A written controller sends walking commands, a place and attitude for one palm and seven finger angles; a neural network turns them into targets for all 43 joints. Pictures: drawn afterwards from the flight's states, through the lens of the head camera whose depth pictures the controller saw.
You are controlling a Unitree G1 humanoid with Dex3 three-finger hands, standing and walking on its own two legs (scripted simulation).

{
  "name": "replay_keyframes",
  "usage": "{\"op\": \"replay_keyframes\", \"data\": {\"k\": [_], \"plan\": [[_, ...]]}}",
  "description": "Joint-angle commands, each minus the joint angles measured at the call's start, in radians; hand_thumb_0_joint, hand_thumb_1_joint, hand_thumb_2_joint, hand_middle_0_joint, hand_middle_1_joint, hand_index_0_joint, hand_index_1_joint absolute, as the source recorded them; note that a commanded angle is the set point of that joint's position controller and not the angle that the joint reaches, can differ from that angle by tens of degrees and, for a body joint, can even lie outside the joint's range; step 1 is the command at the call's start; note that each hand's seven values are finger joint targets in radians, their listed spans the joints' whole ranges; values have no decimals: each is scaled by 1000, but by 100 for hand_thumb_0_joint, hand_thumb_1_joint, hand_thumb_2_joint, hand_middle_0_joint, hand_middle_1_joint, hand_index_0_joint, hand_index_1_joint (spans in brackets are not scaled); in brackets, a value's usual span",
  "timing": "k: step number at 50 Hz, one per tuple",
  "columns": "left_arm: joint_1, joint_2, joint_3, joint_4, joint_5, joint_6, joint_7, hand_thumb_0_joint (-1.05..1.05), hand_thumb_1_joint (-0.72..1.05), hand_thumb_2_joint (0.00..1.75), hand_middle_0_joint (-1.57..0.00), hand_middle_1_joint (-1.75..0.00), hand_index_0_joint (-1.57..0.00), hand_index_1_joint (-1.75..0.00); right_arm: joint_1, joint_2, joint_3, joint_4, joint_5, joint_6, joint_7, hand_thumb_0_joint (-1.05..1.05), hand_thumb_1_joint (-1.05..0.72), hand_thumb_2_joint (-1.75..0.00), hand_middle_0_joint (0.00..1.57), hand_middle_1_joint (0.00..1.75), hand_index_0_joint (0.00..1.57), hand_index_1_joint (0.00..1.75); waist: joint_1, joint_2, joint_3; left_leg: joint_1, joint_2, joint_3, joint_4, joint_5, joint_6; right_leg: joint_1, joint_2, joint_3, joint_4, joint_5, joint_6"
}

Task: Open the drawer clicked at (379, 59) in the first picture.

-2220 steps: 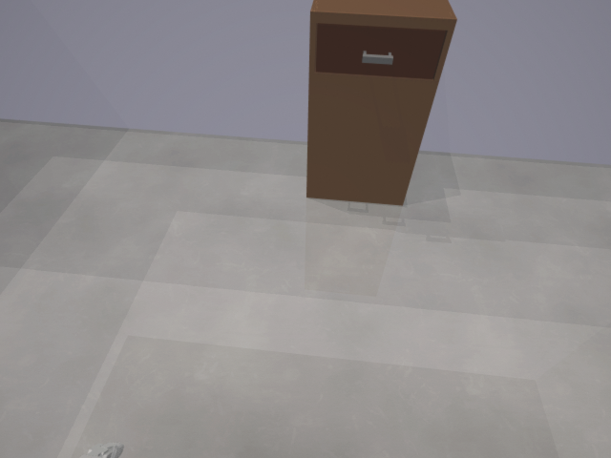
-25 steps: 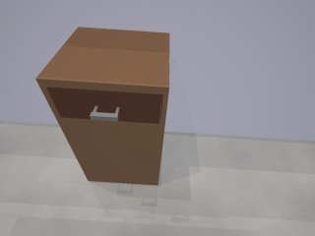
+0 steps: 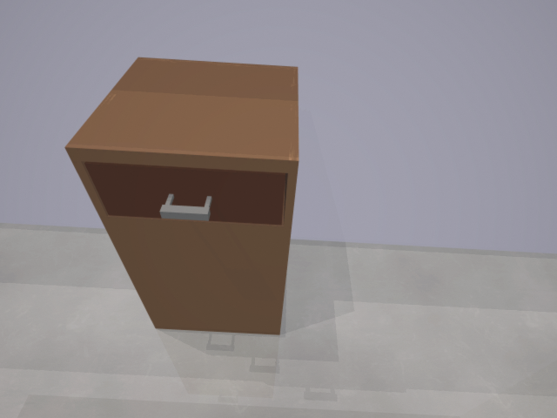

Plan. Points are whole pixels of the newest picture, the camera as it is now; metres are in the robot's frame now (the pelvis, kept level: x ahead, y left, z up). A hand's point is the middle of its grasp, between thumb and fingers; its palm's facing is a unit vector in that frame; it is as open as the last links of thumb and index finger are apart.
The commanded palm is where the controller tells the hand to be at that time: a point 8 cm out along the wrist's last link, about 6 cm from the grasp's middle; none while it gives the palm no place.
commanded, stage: look again from close up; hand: left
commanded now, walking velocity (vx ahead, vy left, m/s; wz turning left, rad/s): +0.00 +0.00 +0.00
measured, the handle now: (187, 206) +0.55 +0.23 -0.06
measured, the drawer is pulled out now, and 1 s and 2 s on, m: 0.00 0.00 0.00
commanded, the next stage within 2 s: raise the hand with hooked fingers in 0.24 s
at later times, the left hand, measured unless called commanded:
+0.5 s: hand out of the picture +0.12 +0.19 -0.09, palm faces -0.04 -0.80 -0.60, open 7.4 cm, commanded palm +0.12 +0.20 -0.05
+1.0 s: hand (151, 357) +0.21 +0.20 -0.04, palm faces +0.08 -0.08 -0.99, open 10.0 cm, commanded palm +0.19 +0.20 +0.02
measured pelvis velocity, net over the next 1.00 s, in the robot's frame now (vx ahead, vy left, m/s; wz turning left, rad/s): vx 0.03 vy -0.06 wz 0.04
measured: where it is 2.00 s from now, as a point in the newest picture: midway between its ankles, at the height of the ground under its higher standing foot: outside the picture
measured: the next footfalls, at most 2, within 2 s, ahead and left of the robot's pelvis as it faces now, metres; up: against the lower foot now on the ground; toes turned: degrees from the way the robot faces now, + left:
none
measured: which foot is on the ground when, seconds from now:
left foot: down 0.00-1.00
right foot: down 0.00-1.00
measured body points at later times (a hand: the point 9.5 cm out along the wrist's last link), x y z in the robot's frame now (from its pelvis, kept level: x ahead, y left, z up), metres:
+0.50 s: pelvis +0.00 -0.01 -0.01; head +0.00 -0.02 +0.44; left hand +0.12 +0.23 -0.06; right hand +0.07 -0.26 -0.14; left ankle +0.06 +0.09 -0.74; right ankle +0.01 -0.14 -0.74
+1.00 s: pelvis +0.03 -0.06 -0.06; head +0.07 -0.08 +0.39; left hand +0.20 +0.20 +0.02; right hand +0.31 -0.23 -0.13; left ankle +0.06 +0.08 -0.74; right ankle +0.01 -0.14 -0.74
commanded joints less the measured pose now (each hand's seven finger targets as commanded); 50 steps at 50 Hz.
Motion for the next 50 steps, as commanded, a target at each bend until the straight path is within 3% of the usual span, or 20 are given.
{"op": "replay_keyframes", "data": {"k": [1, 16, 17, 18, 19, 20, 21, 22, 23, 25, 26, 28, 30, 35, 36, 37, 40, 44, 46, 50], "plan": [[89, 78, 18, -16, -2, -6, 0, 0, 90, 90, -20, -30, -20, -30, 48, -111, -24, -31, -3, -12, -2, 0, -90, -90, 20, 30, 20, 30, 1, 33, 104, -16, 125, -164, -177, -251, -10, -80, -56, 55, -85, -69, -43], [67, 77, 17, -12, -6, -10, 0, 0, 90, 90, -20, -30, -20, -30, 64, -93, -19, -11, -2, -11, -2, 0, -90, -90, 20, 30, 20, 30, -7, 5, 96, 26, 115, -137, -151, -178, -17, -92, -62, 73, -107, -68, -48], [72, 116, 14, 0, 11, -22, 29, 0, 90, 90, -20, -30, -20, -30, -46, -134, -12, -88, 0, -22, 4, 0, -90, -90, 20, 30, 20, 30, 24, -14, 156, -42, 102, -58, 22, -132, -54, -93, -80, 53, -91, -23, -55], [-665, 368, -65, -1568, 95, -199, 39, 0, 88, 89, -20, -32, -20, -32, -36, -268, 4, -484, 80, -170, -57, 0, -90, -90, 20, 30, 20, 30, -87, 220, -349, 276, 20, -25, -87, -67, -3, -50, 29, 27, 48, -53, -75], [-279, 366, 37, -1314, 98, -137, 138, 0, 85, 88, -20, -33, -20, -33, -139, -220, 11, -394, 76, -275, -108, 0, -90, -90, 20, 30, 20, 30, 12, 330, -326, 242, 64, -65, -92, -219, -29, -99, 27, -73, 142, -144, -86], [14, 214, -48, -1213, 100, 5, 186, 0, 83, 87, -21, -34, -21, -34, -134, -172, -1, -396, 96, -321, -103, 0, -90, -90, 20, 30, 20, 30, 1, 252, -143, 62, 76, -121, -151, -384, -58, -196, 43, -100, 175, -207, -68], [85, 76, -151, -1106, 147, 45, 191, 0, 81, 86, -21, -36, -21, -36, -111, -170, -3, -362, 108, -331, -106, 0, -90, -90, 20, 30, 20, 30, -21, 155, -59, 14, 56, -101, -99, -376, -41, -221, 37, -97, 163, -155, -58], [-53, 115, -174, -1279, 201, 21, 214, 0, 78, 85, -21, -37, -21, -37, -138, -205, -8, -445, 91, -352, -100, 0, -90, -90, 20, 30, 20, 30, -43, 142, 33, -54, 36, -122, -60, -381, -32, -254, 36, -73, 141, -171, -59], [-20, 166, -151, -1237, 312, 22, 254, 0, 76, 84, -21, -39, -21, -39, -150, -225, -12, -448, 60, -356, -95, 0, -90, -90, 20, 30, 20, 30, -54, 67, 27, -88, 41, -143, -31, -422, -28, -308, 39, -63, 145, -234, -62], [21, 142, -191, -1161, 525, 24, 312, 0, 71, 82, -21, -42, -21, -42, -161, -225, -22, -527, 20, -332, -69, 0, -90, -90, 20, 30, 20, 30, -50, -26, 38, -167, 16, -149, 57, -418, -35, -409, 50, -46, 174, -326, -67], [52, 173, -156, -1125, 646, 21, 351, 0, 69, 81, -22, -43, -22, -43, -175, -227, -42, -564, -7, -308, -53, 0, -90, -90, 20, 30, 20, 30, -15, -73, -13, -196, 3, -133, 98, -402, -42, -433, 56, -29, 182, -388, -76], [285, 144, -147, -1013, 819, 19, 398, 0, 64, 79, -22, -47, -22, -47, -238, -224, -57, -643, -39, -226, -11, 0, -90, -90, 20, 30, 20, 30, 68, -156, -4, -257, -22, -83, 149, -344, -45, -447, 59, 13, 158, -443, -96], [368, 192, -71, -991, 925, -1, 407, 0, 60, 77, -22, -50, -22, -50, -277, -209, -57, -682, -31, -122, 26, 0, -90, -90, 20, 30, 20, 30, 130, -215, -58, -283, -31, -55, 191, -222, -42, -381, 47, 78, 156, -355, -118], [187, 343, 71, -1184, 1063, -40, 455, 0, 48, 72, -23, -57, -23, -57, -343, -182, -42, -740, -36, 17, 49, 0, -90, -90, 20, 30, 20, 30, 162, -92, -155, -286, -36, -35, 258, -63, -36, -336, 40, 122, 255, -84, -126], [106, 347, 64, -1251, 1084, -46, 474, 0, 46, 71, -23, -58, -23, -58, -341, -181, -46, -756, -52, 25, 51, 0, -90, -90, 20, 30, 20, 30, 143, -17, -213, -245, -35, -35, 285, -35, -32, -361, 42, 133, 279, -48, -126], [74, 360, 83, -1277, 1098, -57, 492, 0, 43, 70, -23, -60, -23, -60, -329, -177, -50, -758, -56, 27, 52, 0, -90, -90, 20, 30, 20, 30, 134, 38, -275, -196, -34, -37, 323, -2, -29, -394, 46, 139, 304, -17, -127], [-122, 423, 119, -1411, 1109, -102, 522, 0, 36, 67, -24, -64, -24, -64, -334, -180, -52, -747, -84, 44, 46, 0, -90, -90, 20, 30, 20, 30, 77, 71, -337, -146, -34, -69, 424, -3, -21, -497, 39, 176, 329, -26, -119], [-159, 388, 78, -1402, 1036, -133, 492, 0, 27, 63, -25, -70, -25, -70, -334, -187, -51, -730, -85, 33, 38, 0, -90, -90, 20, 30, 20, 30, 20, 73, -339, -149, -36, -73, 471, -37, -5, -520, 32, 158, 319, -14, -98], [-132, 369, 60, -1370, 1008, -110, 458, 0, 22, 61, -25, -74, -25, -74, -335, -189, -46, -721, -79, 33, 31, 0, -90, -90, 20, 30, 20, 30, 14, 39, -310, -185, -35, -73, 453, -37, 0, -467, 36, 142, 308, 36, -89], [-16, 393, 78, -1306, 977, -27, 371, 0, 13, 57, -25, -80, -25, -80, -345, -185, -25, -719, -56, 50, 21, 0, -90, -90, 20, 30, 20, 30, 60, -52, -300, -229, -39, -56, 374, 7, -3, -288, 36, 138, 279, 204, -77]]}}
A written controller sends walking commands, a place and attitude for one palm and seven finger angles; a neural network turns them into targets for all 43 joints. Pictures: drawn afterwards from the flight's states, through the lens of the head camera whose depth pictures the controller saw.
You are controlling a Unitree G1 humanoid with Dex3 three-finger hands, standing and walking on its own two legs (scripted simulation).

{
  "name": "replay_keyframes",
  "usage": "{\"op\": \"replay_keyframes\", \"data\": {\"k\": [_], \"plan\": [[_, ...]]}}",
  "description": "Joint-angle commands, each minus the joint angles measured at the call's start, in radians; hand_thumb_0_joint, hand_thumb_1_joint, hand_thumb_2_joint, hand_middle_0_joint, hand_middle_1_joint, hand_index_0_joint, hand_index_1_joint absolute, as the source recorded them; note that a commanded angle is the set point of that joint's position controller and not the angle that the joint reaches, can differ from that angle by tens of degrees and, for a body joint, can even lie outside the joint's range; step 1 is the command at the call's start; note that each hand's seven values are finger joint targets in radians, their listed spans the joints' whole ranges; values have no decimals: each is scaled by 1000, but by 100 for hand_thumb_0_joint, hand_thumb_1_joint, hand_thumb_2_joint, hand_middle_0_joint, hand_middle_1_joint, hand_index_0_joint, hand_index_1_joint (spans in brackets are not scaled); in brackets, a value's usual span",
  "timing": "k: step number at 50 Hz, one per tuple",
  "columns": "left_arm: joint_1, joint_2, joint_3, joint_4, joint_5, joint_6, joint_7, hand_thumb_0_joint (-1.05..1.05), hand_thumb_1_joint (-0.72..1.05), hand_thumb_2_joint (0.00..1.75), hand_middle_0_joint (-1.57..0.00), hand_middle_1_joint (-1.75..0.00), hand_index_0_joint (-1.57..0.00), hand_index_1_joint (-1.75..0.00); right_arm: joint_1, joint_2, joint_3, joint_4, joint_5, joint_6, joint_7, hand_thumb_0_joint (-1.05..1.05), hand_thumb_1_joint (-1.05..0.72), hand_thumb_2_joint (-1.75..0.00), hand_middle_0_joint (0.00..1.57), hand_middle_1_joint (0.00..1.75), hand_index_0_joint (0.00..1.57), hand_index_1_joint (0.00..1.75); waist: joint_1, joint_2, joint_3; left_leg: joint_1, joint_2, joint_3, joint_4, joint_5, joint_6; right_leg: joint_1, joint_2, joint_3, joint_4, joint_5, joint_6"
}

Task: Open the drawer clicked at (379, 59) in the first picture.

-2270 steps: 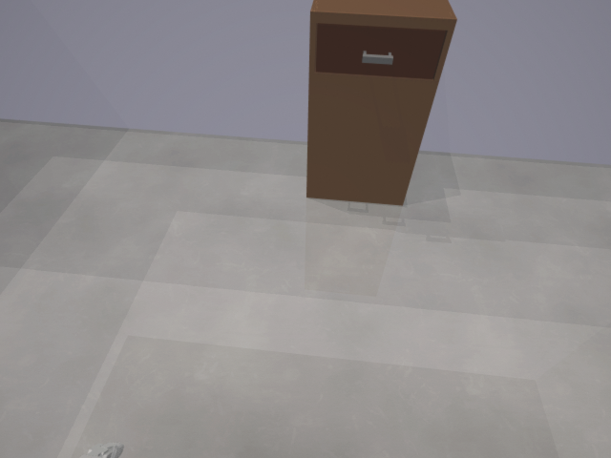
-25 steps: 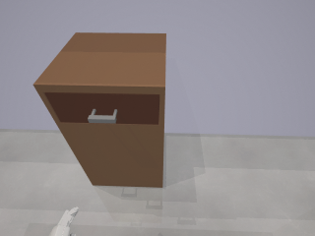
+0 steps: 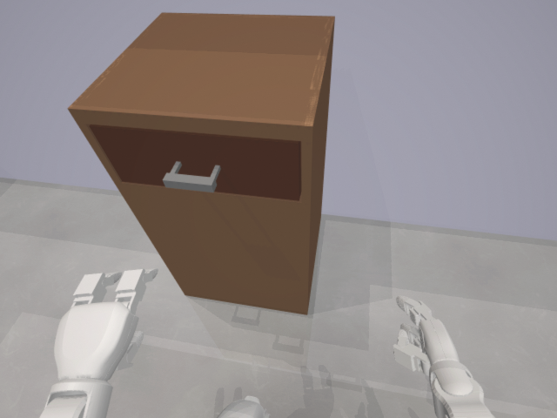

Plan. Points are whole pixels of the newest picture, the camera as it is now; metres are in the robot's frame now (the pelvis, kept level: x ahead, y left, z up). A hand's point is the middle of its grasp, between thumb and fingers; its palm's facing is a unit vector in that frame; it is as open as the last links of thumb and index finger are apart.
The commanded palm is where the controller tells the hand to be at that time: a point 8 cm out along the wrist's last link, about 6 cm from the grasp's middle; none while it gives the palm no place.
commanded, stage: raise the hand with hooked fingers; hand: left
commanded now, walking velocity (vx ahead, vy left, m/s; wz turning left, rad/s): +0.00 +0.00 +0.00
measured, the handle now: (193, 175) +0.53 +0.27 +0.00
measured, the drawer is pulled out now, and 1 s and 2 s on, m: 0.00 0.00 0.00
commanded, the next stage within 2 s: move the hooked fingers above the handle in 1.24 s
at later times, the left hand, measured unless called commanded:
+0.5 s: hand (135, 258) +0.29 +0.25 +0.08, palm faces +0.08 -0.12 -0.99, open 12.9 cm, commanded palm +0.26 +0.26 +0.14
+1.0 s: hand (118, 216) +0.32 +0.27 +0.13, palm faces +0.02 -0.10 -0.99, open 13.9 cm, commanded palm +0.29 +0.27 +0.19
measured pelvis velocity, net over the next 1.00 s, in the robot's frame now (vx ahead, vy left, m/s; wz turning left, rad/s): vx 0.01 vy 0.04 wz -0.02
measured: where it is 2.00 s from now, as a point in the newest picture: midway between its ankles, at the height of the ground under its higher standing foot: outside the picture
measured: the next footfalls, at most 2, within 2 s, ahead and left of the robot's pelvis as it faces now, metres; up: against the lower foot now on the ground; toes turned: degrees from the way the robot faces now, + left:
none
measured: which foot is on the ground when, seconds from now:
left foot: down 0.00-1.00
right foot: down 0.00-1.00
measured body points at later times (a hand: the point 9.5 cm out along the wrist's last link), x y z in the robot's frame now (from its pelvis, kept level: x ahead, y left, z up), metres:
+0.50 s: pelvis +0.03 +0.03 +0.03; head +0.06 +0.00 +0.48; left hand +0.28 +0.26 +0.13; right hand +0.21 -0.23 -0.07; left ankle +0.03 +0.14 -0.68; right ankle -0.02 -0.08 -0.68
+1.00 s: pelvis +0.01 +0.04 +0.05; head +0.02 +0.01 +0.50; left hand +0.31 +0.27 +0.18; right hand +0.19 -0.18 -0.06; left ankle +0.03 +0.14 -0.68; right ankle -0.02 -0.08 -0.68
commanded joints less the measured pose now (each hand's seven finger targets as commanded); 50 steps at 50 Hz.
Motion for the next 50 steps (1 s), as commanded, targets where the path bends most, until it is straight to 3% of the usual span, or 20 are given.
{"op": "replay_keyframes", "data": {"k": [1, 5, 6, 7, 11, 14, 16, 22, 25, 32, 39, 42, 45, 50], "plan": [[-21, 153, 70, -175, -40, 48, -50, 0, 11, 56, -26, -81, -26, -81, -39, -110, -34, -134, 18, -25, -19, 0, -90, -90, 20, 30, 20, 30, -60, -128, -192, 199, -66, 25, -139, 275, 71, 198, -20, 191, -270, 562, 23], [-8, 217, 137, -197, -46, 44, -84, 0, 1, 52, -26, -87, -26, -87, -36, -111, -28, -121, 22, -31, -31, 0, -90, -90, 20, 30, 20, 30, -33, -108, -185, 217, -66, 35, -193, 301, 66, 293, -29, 188, -292, 655, 27], [-36, 226, 150, -208, -42, 33, -79, 0, -1, 51, -27, -88, -27, -88, -31, -107, -28, -114, 17, -31, -29, 0, -90, -90, 20, 30, 20, 30, -33, -106, -197, 224, -68, 35, -200, 307, 64, 295, -36, 184, -290, 660, 31], [-21, 197, 136, -206, -46, 25, -75, 0, -3, 50, -27, -90, -27, -90, -21, -102, -36, -111, 20, -34, -30, 0, -90, -90, 20, 30, 20, 30, -37, -87, -185, 239, -64, 36, -207, 318, 65, 297, -34, 168, -295, 669, 29], [-108, 220, 175, -236, -50, -1, -40, 0, -13, 46, -27, -96, -27, -96, -2, -110, -56, -96, 16, -37, -26, 0, -90, -90, 20, 30, 20, 30, -46, -57, -210, 284, -64, 36, -218, 347, 64, 283, -32, 147, -301, 645, 26], [-126, 178, 133, -232, -64, 11, -31, 0, -20, 43, -28, -100, -28, -100, 18, -118, -75, -89, 26, -39, -25, 0, -90, -90, 20, 30, 20, 30, -61, -28, -216, 334, -57, 41, -226, 382, 66, 270, -24, 109, -304, 639, 24], [-158, 191, 137, -224, -69, 36, -37, 0, -24, 41, -28, -103, -28, -103, 18, -128, -80, -83, 29, -38, -24, 0, -90, -90, 20, 30, 20, 30, -63, -68, -225, 346, -55, 44, -233, 408, 66, 279, -24, 104, -310, 662, 30], [-268, 196, 80, -238, -65, 108, -105, 0, -38, 35, -29, -112, -29, -112, 3, -133, -79, -79, 50, -27, -32, 0, -90, -90, 20, 30, 20, 30, -58, -6, -198, 433, -37, 40, -290, 470, 65, 290, -17, 61, -341, 592, 22], [-358, 226, 86, -238, -58, 132, -138, 0, -45, 32, -30, -117, -30, -117, -3, -134, -71, -81, 56, -17, -34, 0, -90, -90, 20, 30, 20, 30, -56, 22, -181, 475, -26, 31, -320, 490, 61, 285, -9, 43, -365, 533, 17], [-548, 237, 50, -136, -68, 172, -231, 0, -50, 30, -30, -120, -30, -120, -6, -125, -49, -78, 74, 5, -43, 0, -90, -90, 20, 30, 20, 30, -64, 3, -131, 515, -26, 32, -390, 435, 56, 314, -4, 25, -428, 461, 21], [-731, 272, 38, -84, -83, 137, -324, 0, -50, 30, -30, -120, -30, -120, 0, -125, -34, -68, 78, 13, -52, 0, -90, -90, 20, 30, 20, 30, -75, 3, -117, 546, -30, 28, -429, 406, 56, 334, -3, 19, -476, 425, 20], [-799, 300, 54, -82, -88, 109, -341, 0, -50, 30, -30, -120, -30, -120, 7, -126, -35, -61, 78, 12, -55, 0, -90, -90, 20, 30, 20, 30, -72, 32, -139, 565, -31, 23, -440, 405, 55, 348, -2, 16, -487, 411, 17], [-692, 284, 68, -19, -107, 94, -359, 0, -50, 30, -30, -120, -30, -120, 23, -131, -39, -62, 81, 14, -46, 0, -90, -90, 20, 30, 20, 30, -53, 2, -115, 538, -30, 22, -455, 413, 52, 366, -1, 13, -496, 414, 16], [-690, 302, 91, -88, -119, 52, -349, 0, -50, 30, -30, -120, -30, -120, 25, -140, -48, -71, 81, 10, -37, 0, -90, -90, 20, 30, 20, 30, -49, -9, -136, 529, -31, 27, -460, 396, 55, 375, -2, 19, -499, 401, 19]]}}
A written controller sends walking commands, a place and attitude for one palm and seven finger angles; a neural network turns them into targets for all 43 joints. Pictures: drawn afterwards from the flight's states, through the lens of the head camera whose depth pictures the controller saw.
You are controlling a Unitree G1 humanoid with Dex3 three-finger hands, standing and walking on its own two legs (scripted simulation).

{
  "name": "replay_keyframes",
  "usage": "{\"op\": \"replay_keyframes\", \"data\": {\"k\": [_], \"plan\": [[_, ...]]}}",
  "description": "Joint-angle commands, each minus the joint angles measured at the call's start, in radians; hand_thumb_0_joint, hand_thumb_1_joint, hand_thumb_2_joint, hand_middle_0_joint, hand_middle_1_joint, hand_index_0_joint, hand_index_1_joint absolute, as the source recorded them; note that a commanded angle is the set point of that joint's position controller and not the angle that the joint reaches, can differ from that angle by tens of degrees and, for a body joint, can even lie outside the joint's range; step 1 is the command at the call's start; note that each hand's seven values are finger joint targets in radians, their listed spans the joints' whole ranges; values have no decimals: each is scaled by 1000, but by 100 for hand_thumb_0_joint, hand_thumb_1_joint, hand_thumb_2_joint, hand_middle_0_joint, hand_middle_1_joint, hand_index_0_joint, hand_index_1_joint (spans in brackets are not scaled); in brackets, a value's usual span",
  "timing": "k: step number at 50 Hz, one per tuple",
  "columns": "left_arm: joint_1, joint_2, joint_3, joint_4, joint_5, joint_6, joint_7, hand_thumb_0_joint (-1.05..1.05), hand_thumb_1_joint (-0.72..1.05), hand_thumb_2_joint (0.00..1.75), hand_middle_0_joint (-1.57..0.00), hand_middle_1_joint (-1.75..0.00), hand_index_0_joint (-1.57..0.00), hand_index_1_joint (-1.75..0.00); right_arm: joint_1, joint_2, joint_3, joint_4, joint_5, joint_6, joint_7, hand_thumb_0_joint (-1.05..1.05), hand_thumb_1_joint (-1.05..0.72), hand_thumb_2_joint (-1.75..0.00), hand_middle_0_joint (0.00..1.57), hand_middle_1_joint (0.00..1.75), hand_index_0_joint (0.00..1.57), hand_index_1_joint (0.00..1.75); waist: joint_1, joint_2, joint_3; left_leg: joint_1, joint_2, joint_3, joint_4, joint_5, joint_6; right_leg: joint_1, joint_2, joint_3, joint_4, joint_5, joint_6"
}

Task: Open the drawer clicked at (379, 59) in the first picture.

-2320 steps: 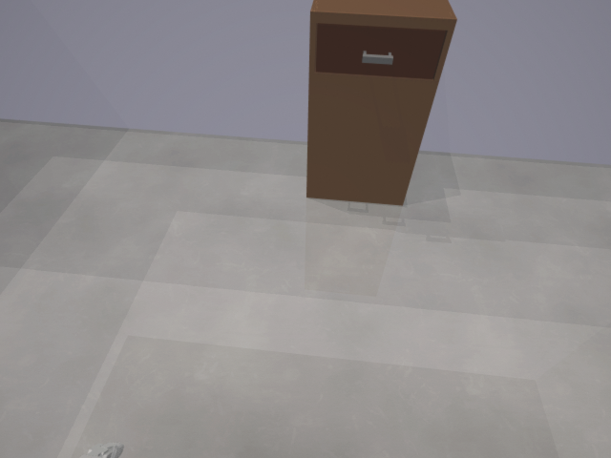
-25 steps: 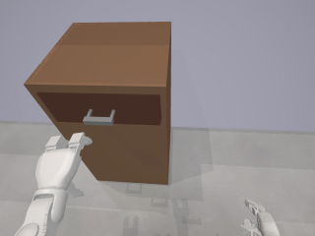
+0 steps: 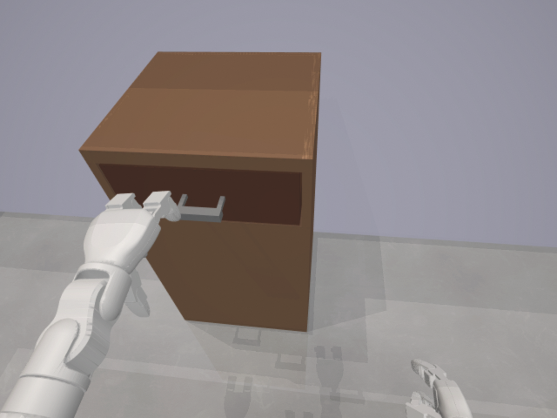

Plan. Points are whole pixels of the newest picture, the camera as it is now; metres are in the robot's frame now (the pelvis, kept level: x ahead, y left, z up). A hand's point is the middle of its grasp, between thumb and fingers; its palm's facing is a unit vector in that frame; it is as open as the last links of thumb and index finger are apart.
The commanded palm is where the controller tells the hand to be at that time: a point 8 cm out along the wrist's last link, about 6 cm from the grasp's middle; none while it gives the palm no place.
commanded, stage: raise the hand with hooked fingers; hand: left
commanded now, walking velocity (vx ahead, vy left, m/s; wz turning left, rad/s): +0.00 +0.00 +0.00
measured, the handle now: (200, 206) +0.52 +0.24 -0.05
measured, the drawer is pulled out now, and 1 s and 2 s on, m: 0.00 0.00 0.00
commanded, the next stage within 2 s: move the hooked fingers above the handle in 0.24 s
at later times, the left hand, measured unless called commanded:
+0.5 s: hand (157, 260) +0.31 +0.22 +0.06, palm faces +0.01 -0.09 -1.00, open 13.9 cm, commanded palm +0.29 +0.23 +0.13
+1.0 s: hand (166, 235) +0.37 +0.24 +0.04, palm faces -0.03 -0.07 -1.00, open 13.8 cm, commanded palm +0.36 +0.24 +0.10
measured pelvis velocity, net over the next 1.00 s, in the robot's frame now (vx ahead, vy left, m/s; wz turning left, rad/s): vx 0.01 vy -0.01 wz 0.00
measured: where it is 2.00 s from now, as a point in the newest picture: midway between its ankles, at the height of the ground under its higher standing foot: outside the picture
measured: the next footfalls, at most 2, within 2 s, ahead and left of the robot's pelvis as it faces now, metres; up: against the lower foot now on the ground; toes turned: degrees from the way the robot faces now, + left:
none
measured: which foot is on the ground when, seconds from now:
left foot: down 0.00-1.00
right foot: down 0.00-1.00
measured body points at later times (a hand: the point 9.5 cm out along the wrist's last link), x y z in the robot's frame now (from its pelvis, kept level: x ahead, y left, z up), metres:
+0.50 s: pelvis -0.01 -0.01 +0.00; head +0.01 -0.04 +0.45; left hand +0.30 +0.22 +0.12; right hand +0.18 -0.24 -0.11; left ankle +0.02 +0.10 -0.73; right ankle -0.02 -0.12 -0.73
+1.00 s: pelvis +0.01 -0.01 -0.01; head +0.06 -0.03 +0.44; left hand +0.37 +0.24 +0.09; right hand +0.14 -0.28 -0.14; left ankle +0.02 +0.10 -0.73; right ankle -0.02 -0.12 -0.73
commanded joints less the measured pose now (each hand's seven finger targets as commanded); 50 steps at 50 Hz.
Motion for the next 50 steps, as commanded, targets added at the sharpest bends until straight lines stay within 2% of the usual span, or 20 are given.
{"op": "replay_keyframes", "data": {"k": [1, 5, 7, 10, 13, 17, 19, 22, 23, 27, 29, 31, 34, 38, 40, 42, 44, 47, 48, 50], "plan": [[-219, 202, 138, -215, -2, -43, 52, 0, -50, 30, -30, -120, -30, -120, -111, -120, -56, -152, -6, -49, -1, 0, -90, -90, 20, 30, 20, 30, 10, -27, -230, 171, -2, -11, -71, 223, 3, -1, 28, -27, -73, 196, -39], [-254, 228, 169, -241, 2, -65, 101, 0, -50, 30, -30, -120, -30, -120, -101, -124, -67, -138, -6, -58, -5, 0, -90, -90, 20, 30, 20, 30, 6, -17, -256, 178, -3, -13, -65, 218, 2, -8, 30, -24, -71, 184, -40], [-253, 202, 147, -215, 4, -57, 120, 0, -50, 30, -30, -120, -30, -120, -97, -120, -70, -130, -1, -62, -6, 0, -90, -90, 20, 30, 20, 30, -1, -6, -244, 179, -3, -10, -62, 194, 5, -33, 30, -26, -72, 163, -39], [-259, 207, 146, -199, 8, -39, 133, 0, -50, 30, -30, -120, -30, -120, -100, -125, -73, -124, 3, -63, -5, 0, -90, -90, 20, 30, 20, 30, -3, -7, -242, 169, -5, -9, -68, 173, 3, -29, 33, -24, -75, 142, -40], [-256, 187, 111, -181, 8, -18, 123, 0, -50, 30, -30, -120, -30, -120, -111, -123, -68, -126, 8, -64, -9, 0, -90, -90, 20, 30, 20, 30, -6, -18, -221, 164, -4, -4, -77, 147, 7, -35, 29, -22, -83, 130, -36], [-238, 188, 106, -172, 3, -8, 101, 0, -50, 30, -30, -120, -30, -120, -115, -122, -63, -132, 9, -66, -14, 0, -90, -90, 20, 30, 20, 30, -5, -42, -210, 159, -8, 1, -82, 131, 11, -18, 27, -17, -95, 123, -33], [-284, 196, 106, -129, 9, -12, 96, 0, -50, 30, -30, -120, -30, -120, -106, -124, -59, -121, 10, -66, -20, 0, -90, -90, 20, 30, 20, 30, -15, -66, -193, 147, -9, 4, -77, 125, 12, -34, 28, -15, -95, 124, -31], [-313, 196, 108, -102, 16, -26, 95, 0, -50, 30, -30, -120, -30, -120, -102, -121, -60, -119, 10, -67, -24, 0, -90, -90, 20, 30, 20, 30, -13, -49, -200, 152, -11, 10, -67, 132, 13, -39, 27, -13, -91, 132, -32], [-360, 197, 100, -89, 21, -32, 96, 0, -50, 30, -30, -120, -30, -120, -96, -124, -58, -114, 9, -67, -25, 0, -90, -90, 20, 30, 20, 30, -21, -50, -198, 146, -12, 8, -64, 125, 11, -50, 27, -15, -87, 128, -32], [-404, 232, 133, -6, 28, -45, 106, 0, -50, 30, -30, -120, -30, -120, -80, -123, -60, -100, 8, -70, -34, 0, -90, -90, 20, 30, 20, 30, -19, -60, -215, 122, -18, 15, -41, 133, 15, -47, 24, -6, -77, 155, -30], [-437, 215, 113, 0, 31, -55, 106, 0, -50, 30, -30, -120, -30, -120, -73, -123, -66, -101, 7, -71, -34, 0, -90, -90, 20, 30, 20, 30, -21, -49, -248, 128, -20, 20, -23, 161, 18, -44, 23, -1, -63, 198, -29], [-436, 235, 132, 28, 33, -60, 106, 0, -50, 30, -30, -120, -30, -120, -61, -126, -68, -98, 6, -69, -36, 0, -90, -90, 20, 30, 20, 30, -19, -51, -280, 119, -24, 20, -7, 185, 18, -30, 24, 2, -47, 232, -30], [-442, 231, 129, 64, 26, -67, 100, 0, -50, 30, -30, -120, -30, -120, -46, -131, -73, -94, 6, -65, -37, 0, -90, -90, 20, 30, 20, 30, -29, -67, -280, 98, -25, 25, 13, 212, 21, -33, 23, 3, -33, 293, -26], [-467, 263, 153, 109, 25, -87, 95, 0, -50, 30, -30, -120, -30, -120, -23, -139, -80, -89, 8, -58, -40, 0, -90, -90, 20, 30, 20, 30, -34, -68, -284, 69, -27, 27, 33, 218, 23, -42, 24, 9, -18, 318, -25], [-481, 286, 175, 101, 26, -107, 98, 0, -50, 30, -30, -120, -30, -120, -8, -142, -87, -89, 3, -56, -40, 0, -90, -90, 20, 30, 20, 30, -31, -57, -324, 62, -28, 22, 44, 239, 22, -31, 26, 9, -1, 333, -28], [-496, 251, 145, 113, 24, -121, 102, 0, -50, 30, -30, -120, -30, -120, 10, -141, -94, -83, 4, -56, -37, 0, -90, -90, 20, 30, 20, 30, -42, -39, -317, 70, -26, 23, 60, 259, 24, -65, 28, 5, 9, 355, -29], [-510, 285, 176, 115, 31, -134, 113, 0, -50, 30, -30, -120, -30, -120, 24, -146, -102, -77, 1, -51, -36, 0, -90, -90, 20, 30, 20, 30, -42, -38, -351, 72, -25, 22, 75, 290, 23, -65, 32, 5, 25, 384, -30], [-524, 263, 165, 140, 35, -138, 133, 0, -50, 30, -30, -120, -30, -120, 49, -146, -111, -68, 0, -47, -32, 0, -90, -90, 20, 30, 20, 30, -49, -29, -364, 72, -21, 17, 90, 300, 22, -96, 37, -4, 40, 368, -33], [-524, 287, 186, 155, 42, -136, 140, 0, -50, 30, -30, -120, -30, -120, 50, -149, -111, -65, 1, -43, -31, 0, -90, -90, 20, 30, 20, 30, -45, -24, -372, 66, -19, 16, 93, 309, 20, -100, 39, -3, 46, 372, -34], [-558, 252, 154, 150, 43, -129, 153, 0, -50, 30, -30, -120, -30, -120, 58, -148, -115, -66, 0, -39, -27, 0, -90, -90, 20, 30, 20, 30, -56, -20, -386, 68, -17, 13, 101, 337, 18, -108, 41, -13, 60, 377, -39]]}}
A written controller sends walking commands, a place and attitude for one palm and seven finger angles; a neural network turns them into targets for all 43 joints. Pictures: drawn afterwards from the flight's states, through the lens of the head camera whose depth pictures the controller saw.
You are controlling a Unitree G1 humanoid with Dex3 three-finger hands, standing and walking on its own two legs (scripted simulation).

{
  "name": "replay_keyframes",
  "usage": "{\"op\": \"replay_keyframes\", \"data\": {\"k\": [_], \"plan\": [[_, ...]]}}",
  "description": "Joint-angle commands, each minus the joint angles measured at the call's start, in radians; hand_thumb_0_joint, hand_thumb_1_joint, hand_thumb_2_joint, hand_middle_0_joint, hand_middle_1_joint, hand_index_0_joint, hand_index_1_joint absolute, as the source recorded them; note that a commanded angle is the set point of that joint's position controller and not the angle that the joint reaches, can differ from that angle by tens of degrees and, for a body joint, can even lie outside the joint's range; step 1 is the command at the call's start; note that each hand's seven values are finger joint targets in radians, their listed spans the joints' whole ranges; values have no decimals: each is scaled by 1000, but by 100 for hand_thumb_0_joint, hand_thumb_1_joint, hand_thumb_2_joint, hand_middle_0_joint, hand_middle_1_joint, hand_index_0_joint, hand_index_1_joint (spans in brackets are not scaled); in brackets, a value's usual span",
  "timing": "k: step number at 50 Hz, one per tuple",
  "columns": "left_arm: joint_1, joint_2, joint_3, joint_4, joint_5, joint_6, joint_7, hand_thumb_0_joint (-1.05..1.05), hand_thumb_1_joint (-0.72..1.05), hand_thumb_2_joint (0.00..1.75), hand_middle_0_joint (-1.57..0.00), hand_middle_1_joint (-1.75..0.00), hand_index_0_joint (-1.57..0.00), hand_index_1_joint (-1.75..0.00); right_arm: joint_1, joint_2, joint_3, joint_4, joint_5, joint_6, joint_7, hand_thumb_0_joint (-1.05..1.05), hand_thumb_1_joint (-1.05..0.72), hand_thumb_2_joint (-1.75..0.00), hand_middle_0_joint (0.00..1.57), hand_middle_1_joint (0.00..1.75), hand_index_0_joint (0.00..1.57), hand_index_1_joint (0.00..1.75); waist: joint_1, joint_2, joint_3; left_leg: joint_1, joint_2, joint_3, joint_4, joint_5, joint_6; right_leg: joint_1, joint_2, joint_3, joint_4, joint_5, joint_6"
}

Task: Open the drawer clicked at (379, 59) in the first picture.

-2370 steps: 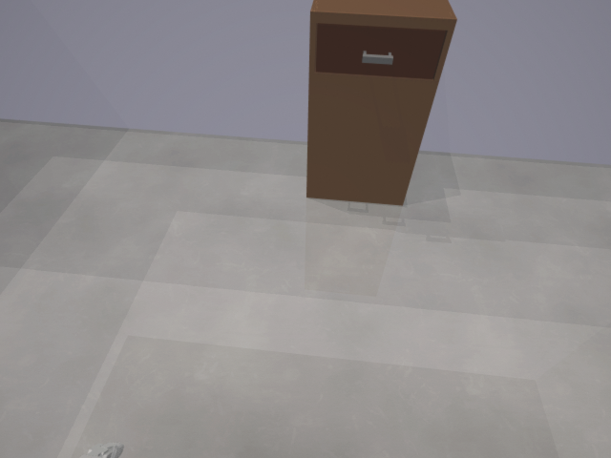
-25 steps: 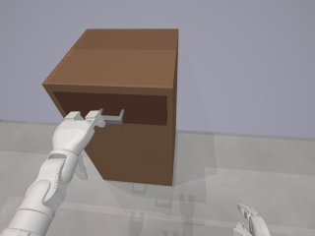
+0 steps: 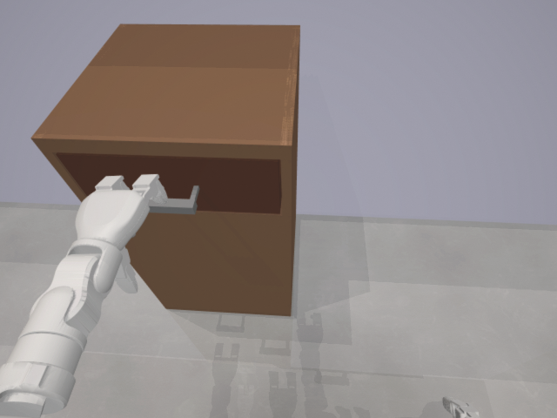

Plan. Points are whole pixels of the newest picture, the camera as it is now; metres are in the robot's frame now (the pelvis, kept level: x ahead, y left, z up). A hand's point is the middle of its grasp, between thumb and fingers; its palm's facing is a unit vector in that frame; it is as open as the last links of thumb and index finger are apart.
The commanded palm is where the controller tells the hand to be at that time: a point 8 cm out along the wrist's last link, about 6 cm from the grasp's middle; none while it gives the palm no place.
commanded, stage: move the hooked fingers above the handle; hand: left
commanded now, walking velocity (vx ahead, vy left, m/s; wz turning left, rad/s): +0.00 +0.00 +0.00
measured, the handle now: (172, 197) +0.50 +0.26 -0.04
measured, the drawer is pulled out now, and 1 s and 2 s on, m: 0.00 0.00 0.00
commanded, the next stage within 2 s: lower the fingers behind the handle in 1.72 s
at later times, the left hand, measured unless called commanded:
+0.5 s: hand (144, 213) +0.41 +0.26 +0.03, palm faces -0.05 -0.03 -1.00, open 13.8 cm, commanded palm +0.40 +0.25 +0.09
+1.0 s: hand (156, 198) +0.46 +0.26 +0.01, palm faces -0.05 -0.02 -1.00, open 13.7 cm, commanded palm +0.45 +0.26 +0.07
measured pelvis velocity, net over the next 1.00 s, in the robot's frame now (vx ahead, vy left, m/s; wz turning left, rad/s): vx -0.02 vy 0.02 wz -0.02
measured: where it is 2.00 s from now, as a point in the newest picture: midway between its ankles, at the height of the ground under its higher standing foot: outside the picture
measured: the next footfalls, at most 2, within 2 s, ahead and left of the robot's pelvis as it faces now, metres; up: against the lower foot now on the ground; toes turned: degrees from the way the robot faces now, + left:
none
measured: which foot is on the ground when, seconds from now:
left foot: down 0.00-1.00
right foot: down 0.00-1.00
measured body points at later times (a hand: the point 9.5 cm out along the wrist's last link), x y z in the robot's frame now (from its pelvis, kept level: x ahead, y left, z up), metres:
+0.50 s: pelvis -0.01 +0.01 -0.01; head +0.05 +0.00 +0.44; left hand +0.41 +0.26 +0.08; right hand +0.08 -0.26 -0.14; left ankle +0.01 +0.12 -0.72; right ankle -0.04 -0.11 -0.72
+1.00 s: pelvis -0.02 +0.02 -0.02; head +0.07 +0.02 +0.42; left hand +0.45 +0.25 +0.07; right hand -0.02 -0.26 -0.15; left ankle +0.01 +0.12 -0.72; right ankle -0.04 -0.11 -0.72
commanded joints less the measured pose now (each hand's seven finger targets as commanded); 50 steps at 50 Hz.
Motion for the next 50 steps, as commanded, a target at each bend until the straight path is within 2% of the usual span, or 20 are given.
{"op": "replay_keyframes", "data": {"k": [1, 2, 4, 7, 10, 14, 16, 18, 21, 23, 26, 30, 31, 33, 35, 39, 41, 42, 46, 50], "plan": [[-368, 232, 117, -195, 8, -1, 69, 0, -50, 30, -30, -120, -30, -120, -17, -113, -49, -121, -7, -28, 6, 0, -90, -90, 20, 30, 20, 30, -7, 17, -365, 248, -36, 20, -8, 415, 35, 41, 21, -2, -43, 440, -17], [-344, 205, 98, -183, 5, 8, 74, 0, -50, 30, -30, -120, -30, -120, -12, -112, -53, -121, -8, -26, 8, 0, -90, -90, 20, 30, 20, 30, -9, 20, -368, 257, -35, 20, -4, 435, 36, 42, 23, -7, -39, 450, -20], [-329, 232, 127, -157, 12, 25, 83, 0, -50, 30, -30, -120, -30, -120, -5, -117, -54, -121, -8, -19, 11, 0, -90, -90, 20, 30, 20, 30, -2, -1, -375, 245, -31, 17, -3, 446, 34, 45, 26, -10, -33, 450, -20], [-365, 191, 84, -109, 21, 50, 90, 0, -50, 30, -30, -120, -30, -120, 2, -118, -51, -119, -4, -10, 13, 0, -90, -90, 20, 30, 20, 30, -19, -4, -339, 232, -26, 15, -5, 430, 32, 12, 27, -20, -32, 417, -21], [-469, 206, 76, -57, 35, 66, 95, 0, -50, 30, -30, -120, -30, -120, 15, -124, -47, -112, -5, -3, 7, 0, -90, -90, 20, 30, 20, 30, -40, -32, -330, 214, -25, 14, -7, 375, 35, -7, 27, -22, -38, 369, -21], [-551, 215, 72, -5, 52, 49, 101, 0, -50, 30, -30, -120, -30, -120, 36, -121, -47, -108, -6, -2, 0, 0, -90, -90, 20, 30, 20, 30, -41, 4, -366, 230, -26, 16, 2, 356, 38, -25, 26, -18, -34, 353, -22], [-556, 261, 113, 60, 59, 39, 103, 0, -50, 30, -30, -120, -30, -120, 45, -121, -44, -103, -4, 0, -4, 0, -90, -90, 20, 30, 20, 30, -37, -20, -365, 200, -30, 19, 7, 341, 40, -17, 26, -10, -35, 357, -18], [-590, 251, 97, 114, 60, 33, 101, 0, -50, 30, -30, -120, -30, -120, 56, -122, -41, -100, -3, 1, -6, 0, -90, -90, 20, 30, 20, 30, -49, -26, -329, 166, -30, 21, 7, 304, 41, -38, 25, -14, -38, 333, -17], [-639, 268, 94, 159, 76, 18, 101, 0, -50, 30, -30, -120, -30, -120, 75, -127, -44, -100, -3, 4, -6, 0, -90, -90, 20, 30, 20, 30, -55, -7, -356, 157, -29, 19, 17, 302, 39, -59, 28, -10, -26, 321, -19], [-669, 207, 44, 148, 71, 2, 99, 0, -50, 30, -30, -120, -30, -120, 93, -124, -51, -99, -6, 2, -1, 0, -90, -90, 20, 30, 20, 30, -67, 31, -379, 188, -26, 17, 31, 330, 37, -89, 30, -16, -18, 326, -23], [-700, 199, 36, 190, 71, -16, 101, 0, -50, 30, -30, -120, -30, -120, 119, -128, -58, -85, -8, 5, 1, 0, -90, -90, 20, 30, 20, 30, -86, 11, -379, 184, -22, 10, 45, 318, 38, -127, 33, -15, -15, 304, -20], [-786, 244, 58, 247, 81, -22, 130, 0, -50, 30, -30, -120, -30, -120, 150, -140, -57, -64, -12, 5, -4, 0, -90, -90, 20, 30, 20, 30, -107, -5, -368, 129, -22, 2, 55, 270, 40, -152, 33, -17, -6, 265, -21], [-814, 282, 82, 245, 92, -27, 140, 0, -50, 30, -30, -120, -30, -120, 156, -143, -57, -62, -9, 6, -3, 0, -90, -90, 20, 30, 20, 30, -104, 14, -398, 129, -21, 2, 59, 268, 39, -163, 34, -13, 0, 260, -19], [-847, 286, 81, 267, 98, -20, 160, 0, -50, 30, -30, -120, -30, -120, 168, -144, -57, -59, -12, 5, -3, 0, -90, -90, 20, 30, 20, 30, -107, 35, -417, 117, -24, 3, 70, 265, 39, -172, 34, -14, 10, 258, -19], [-858, 331, 117, 307, 103, -12, 176, 0, -50, 30, -30, -120, -30, -120, 183, -149, -56, -50, -17, 6, -1, 0, -90, -90, 20, 30, 20, 30, -103, 53, -442, 112, -22, 2, 80, 287, 37, -169, 38, -19, 22, 270, -23], [-890, 302, 75, 398, 114, 20, 181, 0, -50, 30, -30, -120, -30, -120, 207, -155, -56, -41, -17, 8, 1, 0, -90, -90, 20, 30, 20, 30, -129, 51, -431, 83, -19, 7, 90, 259, 37, -201, 41, -19, 21, 251, -18], [-892, 353, 111, 416, 115, 20, 171, 0, -50, 30, -30, -120, -30, -120, 224, -159, -55, -40, -17, 6, -1, 0, -90, -90, 20, 30, 20, 30, -122, 37, -476, 77, -19, 11, 100, 282, 41, -177, 43, -14, 29, 285, -15], [-878, 334, 94, 432, 112, 23, 162, 0, -50, 30, -30, -120, -30, -120, 231, -160, -55, -40, -19, 8, -4, 0, -90, -90, 20, 30, 20, 30, -125, 26, -476, 73, -20, 12, 105, 284, 42, -172, 44, -12, 27, 291, -15], [-908, 348, 87, 465, 107, 17, 145, 0, -50, 30, -30, -120, -30, -120, 249, -164, -49, -28, -11, 12, -8, 0, -90, -90, 20, 30, 20, 30, -146, -9, -423, 27, -18, 12, 92, 244, 46, -183, 42, -10, 10, 265, -7], [-895, 368, 106, 474, 97, 8, 144, 0, -50, 30, -30, -120, -30, -120, 254, -166, -46, -23, -14, 15, -9, 0, -90, -90, 20, 30, 20, 30, -137, 15, -409, 29, -16, 11, 88, 232, 46, -190, 42, -13, 6, 238, -15]]}}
